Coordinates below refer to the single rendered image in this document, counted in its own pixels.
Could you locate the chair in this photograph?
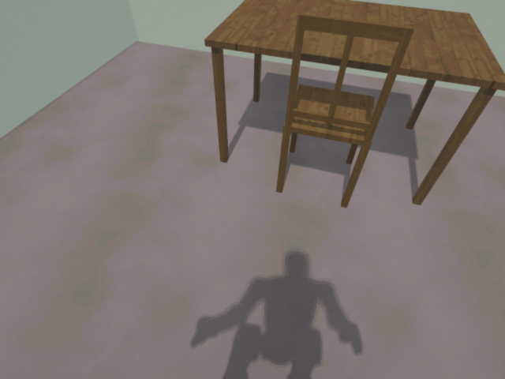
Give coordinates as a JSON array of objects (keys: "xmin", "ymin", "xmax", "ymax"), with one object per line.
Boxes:
[{"xmin": 276, "ymin": 13, "xmax": 414, "ymax": 208}]

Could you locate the table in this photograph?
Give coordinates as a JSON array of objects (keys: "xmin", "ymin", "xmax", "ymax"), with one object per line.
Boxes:
[{"xmin": 204, "ymin": 0, "xmax": 505, "ymax": 205}]

